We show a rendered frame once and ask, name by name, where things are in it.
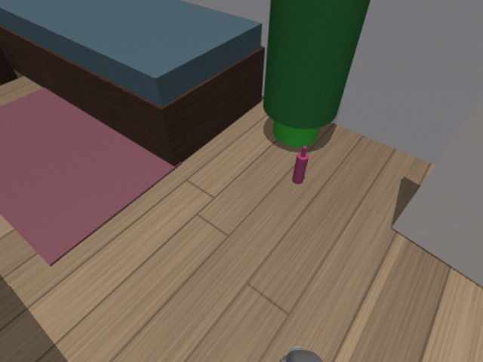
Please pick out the potted plant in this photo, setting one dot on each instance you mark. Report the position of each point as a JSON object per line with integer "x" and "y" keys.
{"x": 311, "y": 45}

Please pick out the bed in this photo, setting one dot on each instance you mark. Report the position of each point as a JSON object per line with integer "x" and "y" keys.
{"x": 167, "y": 74}

